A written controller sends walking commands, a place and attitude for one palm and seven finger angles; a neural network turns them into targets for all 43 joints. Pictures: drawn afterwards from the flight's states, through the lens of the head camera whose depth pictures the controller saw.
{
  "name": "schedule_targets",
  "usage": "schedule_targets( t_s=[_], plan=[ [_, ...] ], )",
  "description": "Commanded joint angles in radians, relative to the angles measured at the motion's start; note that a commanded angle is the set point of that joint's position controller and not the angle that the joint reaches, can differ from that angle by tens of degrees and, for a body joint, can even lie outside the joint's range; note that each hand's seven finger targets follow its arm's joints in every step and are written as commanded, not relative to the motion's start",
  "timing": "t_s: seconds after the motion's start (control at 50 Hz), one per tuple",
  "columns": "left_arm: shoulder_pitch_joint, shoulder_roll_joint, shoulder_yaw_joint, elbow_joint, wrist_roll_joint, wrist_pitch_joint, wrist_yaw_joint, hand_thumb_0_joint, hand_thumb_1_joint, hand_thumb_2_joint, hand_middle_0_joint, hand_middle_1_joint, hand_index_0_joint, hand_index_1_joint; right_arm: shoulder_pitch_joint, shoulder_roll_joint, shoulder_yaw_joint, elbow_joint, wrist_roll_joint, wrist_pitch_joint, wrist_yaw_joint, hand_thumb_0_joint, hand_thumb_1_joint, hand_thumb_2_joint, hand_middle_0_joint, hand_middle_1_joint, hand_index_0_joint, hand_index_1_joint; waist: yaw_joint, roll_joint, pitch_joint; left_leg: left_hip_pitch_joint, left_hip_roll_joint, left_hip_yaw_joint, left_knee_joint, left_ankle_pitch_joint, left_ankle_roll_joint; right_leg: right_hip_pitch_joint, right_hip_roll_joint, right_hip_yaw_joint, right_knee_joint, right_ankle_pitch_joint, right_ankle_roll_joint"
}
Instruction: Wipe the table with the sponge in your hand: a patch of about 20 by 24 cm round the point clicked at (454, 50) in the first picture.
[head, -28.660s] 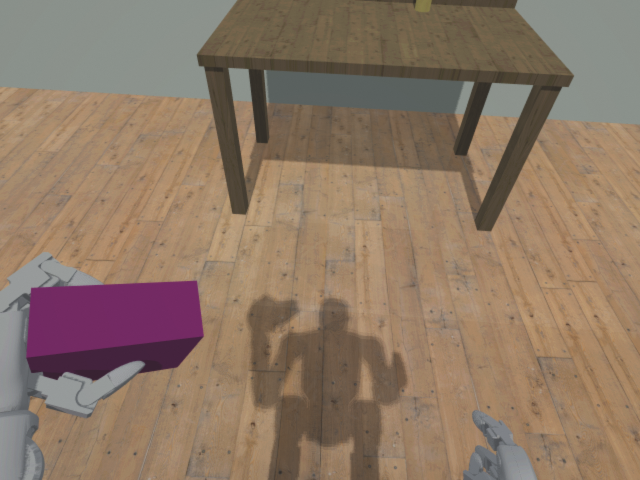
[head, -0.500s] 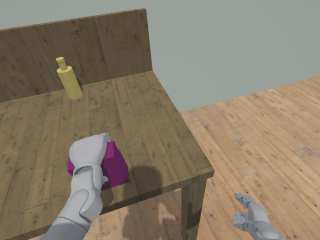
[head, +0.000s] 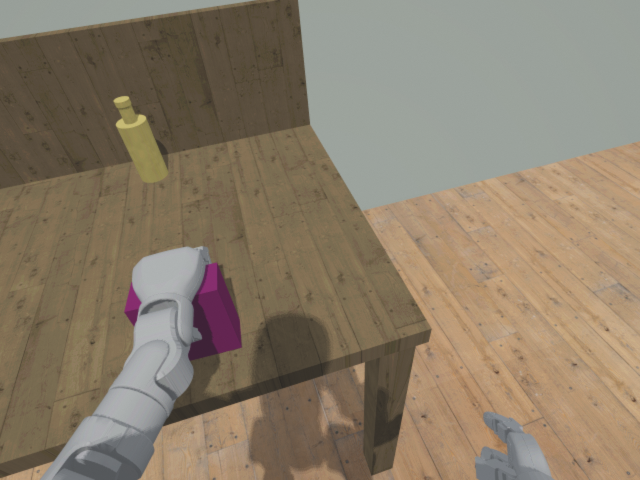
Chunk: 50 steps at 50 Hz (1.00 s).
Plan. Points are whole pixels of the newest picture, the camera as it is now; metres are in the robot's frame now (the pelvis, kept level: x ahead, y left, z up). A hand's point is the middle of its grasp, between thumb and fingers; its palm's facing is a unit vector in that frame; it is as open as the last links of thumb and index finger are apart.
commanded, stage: wipe forward along the middle lane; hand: left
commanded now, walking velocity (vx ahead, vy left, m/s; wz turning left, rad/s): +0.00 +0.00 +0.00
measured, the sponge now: (193, 325) +0.32 +0.23 +0.00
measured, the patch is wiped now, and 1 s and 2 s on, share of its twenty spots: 0.95 0.95 0.95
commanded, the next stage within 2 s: slide back across to the first lane in 1.22 s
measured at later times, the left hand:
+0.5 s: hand (178, 274) +0.38 +0.26 +0.06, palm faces -0.10 -0.02 -0.99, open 9.9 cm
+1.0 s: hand (171, 256) +0.41 +0.28 +0.06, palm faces -0.10 +0.00 -0.99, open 9.9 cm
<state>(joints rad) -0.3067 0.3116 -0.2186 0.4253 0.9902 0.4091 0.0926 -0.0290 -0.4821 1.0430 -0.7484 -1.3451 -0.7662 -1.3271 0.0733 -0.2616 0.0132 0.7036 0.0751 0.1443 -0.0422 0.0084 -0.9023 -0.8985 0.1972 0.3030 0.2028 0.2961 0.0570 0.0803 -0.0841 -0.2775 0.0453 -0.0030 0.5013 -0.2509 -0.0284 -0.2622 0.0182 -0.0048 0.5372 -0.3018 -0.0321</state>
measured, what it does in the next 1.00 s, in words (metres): stands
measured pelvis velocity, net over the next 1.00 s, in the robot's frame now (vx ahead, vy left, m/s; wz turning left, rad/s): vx -0.02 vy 0.01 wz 0.00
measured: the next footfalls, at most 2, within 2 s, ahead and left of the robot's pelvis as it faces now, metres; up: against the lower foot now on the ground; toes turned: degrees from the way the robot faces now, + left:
none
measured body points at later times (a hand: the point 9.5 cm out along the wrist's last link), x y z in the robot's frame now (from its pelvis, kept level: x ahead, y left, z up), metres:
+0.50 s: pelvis -0.02 -0.01 -0.01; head -0.01 -0.03 +0.44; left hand +0.38 +0.26 +0.11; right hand +0.10 -0.27 -0.14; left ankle +0.01 +0.15 -0.73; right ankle -0.01 -0.10 -0.74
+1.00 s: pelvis -0.02 +0.01 -0.01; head +0.02 -0.01 +0.44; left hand +0.41 +0.28 +0.11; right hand +0.07 -0.26 -0.14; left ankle +0.01 +0.15 -0.73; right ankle -0.01 -0.10 -0.74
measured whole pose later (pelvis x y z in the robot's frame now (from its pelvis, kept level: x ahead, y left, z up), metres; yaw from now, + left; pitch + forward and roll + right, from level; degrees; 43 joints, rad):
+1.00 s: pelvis -0.02 +0.01 -0.01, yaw +0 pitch +10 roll -1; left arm -0.78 0.47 -0.06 1.07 1.04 0.17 0.19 0.01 -0.54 1.09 -0.77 -1.33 -0.80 -1.31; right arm 0.22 -0.27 -0.02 0.75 0.07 0.12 -0.04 0.01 -0.90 -0.90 0.20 0.30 0.20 0.30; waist -0.05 0.06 -0.12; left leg -0.54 0.05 -0.03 0.62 -0.26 -0.02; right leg -0.50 0.03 -0.02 0.60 -0.28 -0.02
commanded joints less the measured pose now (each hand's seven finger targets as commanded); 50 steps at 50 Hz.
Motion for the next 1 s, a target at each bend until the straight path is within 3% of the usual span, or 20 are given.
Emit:
schedule_targets(
  t_s=[0.0, 0.02, 0.04, 0.1, 0.12, 0.14, 0.2, 0.22, 0.24, 0.32, 0.36, 0.4, 0.42, 0.48, 0.52, 0.56, 0.62, 0.76, 0.84, 0.98],
  plan=[
    [-0.263, 0.204, 0.097, 0.047, 0.032, -0.016, 0.039, 0.000, 0.100, 1.300, -1.200, -1.600, -1.200, -1.600, -0.134, -0.122, -0.039, -0.142, 0.003, -0.046, -0.012, 0.000, -0.900, -0.900, 0.200, 0.300, 0.200, 0.300, -0.015, -0.175, -0.099, 0.009, -0.076, 0.039, -0.018, 0.100, 0.066, 0.000, 0.007, 0.033, -0.111, 0.215, -0.016],
    [-0.258, 0.251, 0.147, 0.057, 0.033, -0.024, 0.042, 0.000, 0.100, 1.300, -1.200, -1.600, -1.200, -1.600, -0.129, -0.127, -0.040, -0.142, -0.002, -0.045, -0.012, 0.000, -0.900, -0.900, 0.200, 0.300, 0.200, 0.300, -0.001, -0.191, -0.113, 0.001, -0.074, 0.028, -0.025, 0.095, 0.066, 0.007, 0.012, 0.047, -0.119, 0.206, -0.020],
    [-0.278, 0.223, 0.111, 0.065, 0.032, -0.033, 0.042, 0.000, 0.100, 1.300, -1.200, -1.600, -1.200, -1.600, -0.116, -0.124, -0.042, -0.147, 0.000, -0.045, -0.016, 0.000, -0.900, -0.900, 0.200, 0.300, 0.200, 0.300, -0.018, -0.189, -0.121, -0.006, -0.076, 0.040, -0.016, 0.081, 0.069, 0.009, 0.005, 0.036, -0.113, 0.189, -0.010],
    [-0.330, 0.251, 0.126, 0.149, 0.048, -0.054, 0.052, 0.000, 0.100, 1.300, -1.200, -1.600, -1.200, -1.600, -0.088, -0.128, -0.045, -0.129, -0.001, -0.047, -0.019, 0.000, -0.900, -0.900, 0.200, 0.300, 0.200, 0.300, -0.028, -0.189, -0.088, -0.036, -0.075, 0.038, -0.007, 0.051, 0.069, -0.036, 0.005, 0.033, -0.115, 0.143, -0.009],
    [-0.336, 0.313, 0.184, 0.162, 0.050, -0.062, 0.056, 0.000, 0.100, 1.300, -1.200, -1.600, -1.200, -1.600, -0.082, -0.136, -0.045, -0.126, -0.004, -0.045, -0.020, 0.000, -0.900, -0.900, 0.200, 0.300, 0.200, 0.300, -0.015, -0.188, -0.098, -0.050, -0.073, 0.025, -0.017, 0.043, 0.065, -0.036, 0.012, 0.047, -0.120, 0.122, -0.016],
    [-0.373, 0.260, 0.127, 0.170, 0.047, -0.073, 0.057, 0.000, 0.100, 1.300, -1.200, -1.600, -1.200, -1.600, -0.073, -0.129, -0.046, -0.129, -0.001, -0.045, -0.023, 0.000, -0.900, -0.900, 0.200, 0.300, 0.200, 0.300, -0.039, -0.183, -0.099, -0.050, -0.072, 0.039, -0.005, 0.031, 0.070, -0.042, 0.003, 0.035, -0.115, 0.110, -0.006],
    [-0.395, 0.297, 0.154, 0.211, 0.045, -0.094, 0.068, 0.000, 0.100, 1.300, -1.200, -1.600, -1.200, -1.600, -0.052, -0.134, -0.051, -0.123, -0.001, -0.048, -0.025, 0.000, -0.900, -0.900, 0.200, 0.300, 0.200, 0.300, -0.035, -0.174, -0.122, -0.069, -0.070, 0.039, 0.002, 0.028, 0.070, -0.035, 0.000, 0.038, -0.114, 0.114, -0.005],
    [-0.401, 0.353, 0.204, 0.227, 0.045, -0.101, 0.071, 0.000, 0.100, 1.300, -1.200, -1.600, -1.200, -1.600, -0.047, -0.139, -0.052, -0.117, -0.001, -0.046, -0.026, 0.000, -0.900, -0.900, 0.200, 0.300, 0.200, 0.300, -0.025, -0.170, -0.129, -0.079, -0.068, 0.027, -0.004, 0.024, 0.067, -0.035, 0.006, 0.053, -0.117, 0.101, -0.011],
    [-0.422, 0.304, 0.153, 0.246, 0.043, -0.107, 0.072, 0.000, 0.100, 1.300, -1.200, -1.600, -1.200, -1.600, -0.039, -0.133, -0.051, -0.120, 0.001, -0.046, -0.027, 0.000, -0.900, -0.900, 0.200, 0.300, 0.200, 0.300, -0.045, -0.176, -0.118, -0.086, -0.069, 0.036, 0.001, 0.009, 0.072, -0.044, 0.000, 0.040, -0.115, 0.082, -0.002],
    [-0.479, 0.371, 0.202, 0.311, 0.049, -0.130, 0.083, 0.000, 0.100, 1.300, -1.200, -1.600, -1.200, -1.600, -0.015, -0.142, -0.056, -0.108, 0.000, -0.049, -0.027, 0.000, -0.900, -0.900, 0.200, 0.300, 0.200, 0.300, -0.039, -0.157, -0.132, -0.104, -0.064, 0.026, -0.001, -0.006, 0.071, -0.064, 0.003, 0.047, -0.120, 0.048, -0.007],
    [-0.510, 0.340, 0.166, 0.343, 0.049, -0.146, 0.087, 0.000, 0.100, 1.300, -1.200, -1.600, -1.200, -1.600, 0.007, -0.138, -0.058, -0.104, 0.002, -0.052, -0.025, 0.000, -0.900, -0.900, 0.200, 0.300, 0.200, 0.300, -0.059, -0.158, -0.129, -0.111, -0.063, 0.037, 0.012, -0.013, 0.075, -0.070, -0.002, 0.039, -0.116, 0.051, 0.001],
    [-0.571, 0.370, 0.173, 0.378, 0.049, -0.158, 0.092, 0.000, 0.100, 1.300, -1.200, -1.600, -1.200, -1.600, 0.020, -0.145, -0.058, -0.095, 0.003, -0.055, -0.025, 0.000, -0.900, -0.900, 0.200, 0.300, 0.200, 0.300, -0.074, -0.171, -0.126, -0.127, -0.059, 0.035, 0.015, -0.025, 0.077, -0.082, -0.004, 0.044, -0.119, 0.037, 0.004],
    [-0.567, 0.426, 0.223, 0.394, 0.050, -0.165, 0.093, 0.000, 0.100, 1.300, -1.200, -1.600, -1.200, -1.600, 0.027, -0.150, -0.057, -0.090, 0.000, -0.055, -0.027, 0.000, -0.900, -0.900, 0.200, 0.300, 0.200, 0.300, -0.058, -0.157, -0.140, -0.138, -0.058, 0.024, 0.008, -0.025, 0.074, -0.076, 0.001, 0.050, -0.118, 0.033, -0.002],
    [-0.597, 0.411, 0.198, 0.425, 0.057, -0.191, 0.099, 0.000, 0.100, 1.300, -1.200, -1.600, -1.200, -1.600, 0.056, -0.150, -0.062, -0.085, 0.000, -0.059, -0.023, 0.000, -0.900, -0.900, 0.200, 0.300, 0.200, 0.300, -0.078, -0.171, -0.165, -0.148, -0.056, 0.032, 0.025, -0.017, 0.078, -0.072, -0.003, 0.046, -0.106, 0.063, 0.005],
    [-0.580, 0.465, 0.249, 0.446, 0.057, -0.198, 0.103, 0.000, 0.100, 1.300, -1.200, -1.600, -1.200, -1.600, 0.062, -0.155, -0.063, -0.082, -0.002, -0.056, -0.021, 0.000, -0.900, -0.900, 0.200, 0.300, 0.200, 0.300, -0.060, -0.137, -0.189, -0.157, -0.055, 0.026, 0.025, 0.003, 0.075, -0.054, -0.001, 0.054, -0.101, 0.100, -0.002],
    [-0.594, 0.418, 0.205, 0.457, 0.059, -0.206, 0.105, 0.000, 0.100, 1.300, -1.200, -1.600, -1.200, -1.600, 0.079, -0.152, -0.066, -0.081, -0.001, -0.054, -0.016, 0.000, -0.900, -0.900, 0.200, 0.300, 0.200, 0.300, -0.084, -0.155, -0.189, -0.158, -0.055, 0.035, 0.037, 0.015, 0.079, -0.057, -0.003, 0.047, -0.094, 0.138, 0.005],
    [-0.613, 0.429, 0.219, 0.470, 0.062, -0.212, 0.109, 0.000, 0.100, 1.300, -1.200, -1.600, -1.200, -1.600, 0.090, -0.155, -0.068, -0.078, -0.004, -0.053, -0.010, 0.000, -0.900, -0.900, 0.200, 0.300, 0.200, 0.300, -0.078, -0.133, -0.200, -0.158, -0.052, 0.027, 0.034, 0.029, 0.078, -0.068, 0.002, 0.038, -0.086, 0.156, -0.002],
    [-0.656, 0.389, 0.190, 0.493, 0.069, -0.225, 0.135, 0.000, 0.100, 1.300, -1.200, -1.600, -1.200, -1.600, 0.124, -0.153, -0.077, -0.065, -0.006, -0.050, -0.002, 0.000, -0.900, -0.900, 0.200, 0.300, 0.200, 0.300, -0.103, -0.137, -0.218, -0.150, -0.052, 0.032, 0.055, 0.056, 0.080, -0.092, 0.006, 0.021, -0.066, 0.204, 0.002],
    [-0.715, 0.415, 0.196, 0.545, 0.073, -0.216, 0.145, 0.000, 0.100, 1.300, -1.200, -1.600, -1.200, -1.600, 0.135, -0.162, -0.074, -0.049, -0.007, -0.046, -0.004, 0.000, -0.900, -0.900, 0.200, 0.300, 0.200, 0.300, -0.124, -0.170, -0.193, -0.178, -0.050, 0.024, 0.054, 0.020, 0.080, -0.128, 0.008, 0.017, -0.067, 0.153, 0.005],
    [-0.821, 0.460, 0.190, 0.611, 0.094, -0.200, 0.142, 0.000, 0.100, 1.300, -1.200, -1.600, -1.200, -1.600, 0.157, -0.166, -0.068, -0.043, -0.007, -0.048, -0.006, 0.000, -0.900, -0.900, 0.200, 0.300, 0.200, 0.300, -0.142, -0.142, -0.201, -0.205, -0.051, 0.024, 0.064, -0.011, 0.078, -0.162, 0.007, 0.015, -0.063, 0.107, 0.007]
  ],
)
